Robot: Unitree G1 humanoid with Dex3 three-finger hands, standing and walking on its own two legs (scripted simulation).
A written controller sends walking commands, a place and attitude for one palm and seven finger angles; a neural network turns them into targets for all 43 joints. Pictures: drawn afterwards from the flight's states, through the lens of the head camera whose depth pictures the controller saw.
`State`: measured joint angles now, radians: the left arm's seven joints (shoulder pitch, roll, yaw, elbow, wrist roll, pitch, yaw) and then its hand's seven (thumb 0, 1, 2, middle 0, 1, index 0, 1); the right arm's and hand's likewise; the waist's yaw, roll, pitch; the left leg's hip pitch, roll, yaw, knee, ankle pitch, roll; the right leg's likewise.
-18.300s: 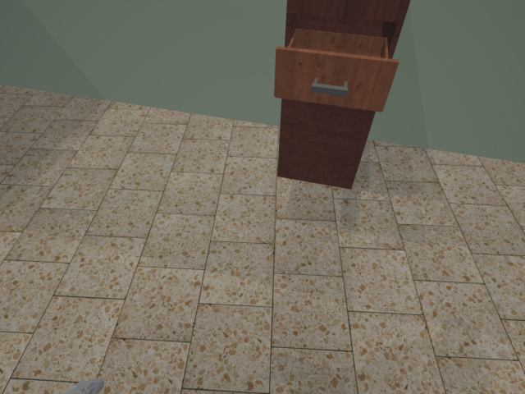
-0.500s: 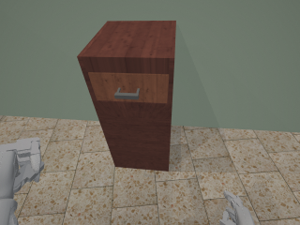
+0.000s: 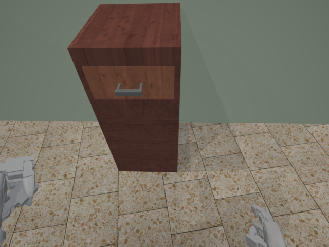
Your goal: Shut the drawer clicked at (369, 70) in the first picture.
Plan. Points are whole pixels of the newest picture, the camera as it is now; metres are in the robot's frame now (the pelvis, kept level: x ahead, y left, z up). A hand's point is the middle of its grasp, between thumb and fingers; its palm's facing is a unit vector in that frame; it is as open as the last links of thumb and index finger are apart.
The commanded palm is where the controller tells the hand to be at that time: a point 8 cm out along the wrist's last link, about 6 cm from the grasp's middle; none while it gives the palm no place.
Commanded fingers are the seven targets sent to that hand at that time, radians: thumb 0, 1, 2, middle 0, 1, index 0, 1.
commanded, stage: step back with the hand held close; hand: left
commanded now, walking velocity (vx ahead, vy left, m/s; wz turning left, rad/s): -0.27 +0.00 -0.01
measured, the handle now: (129, 89) +0.68 +0.19 -0.02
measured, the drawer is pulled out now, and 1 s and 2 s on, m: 0.00 0.00 0.00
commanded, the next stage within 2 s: stop stepping back and stand still in 1.06 s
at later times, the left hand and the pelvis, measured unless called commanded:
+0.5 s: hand (10, 229) +0.12 +0.24 +0.16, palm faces +0.39 -0.80 -0.46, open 3.2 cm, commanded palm +0.06 +0.28 +0.17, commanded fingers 0.00 0.90 0.90 -1.40 -1.60 -1.40 -1.60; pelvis -0.07 +0.00 -0.02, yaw +0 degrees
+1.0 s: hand out of the picture +0.03 +0.26 +0.17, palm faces +0.40 -0.77 -0.50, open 3.2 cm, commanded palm -0.04 +0.30 +0.17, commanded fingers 0.00 0.90 0.90 -1.40 -1.60 -1.40 -1.60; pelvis -0.15 +0.01 -0.02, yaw +3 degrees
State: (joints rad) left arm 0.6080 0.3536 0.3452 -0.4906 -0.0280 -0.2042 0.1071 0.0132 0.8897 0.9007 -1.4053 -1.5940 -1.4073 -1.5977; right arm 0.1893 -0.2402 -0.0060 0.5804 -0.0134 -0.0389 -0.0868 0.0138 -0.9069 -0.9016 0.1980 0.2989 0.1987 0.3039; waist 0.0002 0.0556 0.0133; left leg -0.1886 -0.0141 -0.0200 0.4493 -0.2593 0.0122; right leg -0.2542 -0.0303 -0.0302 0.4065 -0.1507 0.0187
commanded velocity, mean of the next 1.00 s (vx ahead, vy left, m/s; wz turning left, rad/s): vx -0.34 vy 0.00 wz -0.02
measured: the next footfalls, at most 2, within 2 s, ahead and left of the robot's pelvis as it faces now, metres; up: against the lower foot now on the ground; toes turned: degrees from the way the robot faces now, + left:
right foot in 0.64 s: +0.01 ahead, -0.12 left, +0.00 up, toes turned +5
right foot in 1.16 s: -0.21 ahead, -0.09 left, +0.00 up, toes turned -2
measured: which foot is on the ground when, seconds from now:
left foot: down 0.00-1.00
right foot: down 0.00-0.56, up 0.58-0.62, down 0.64-0.94, up 0.96-1.00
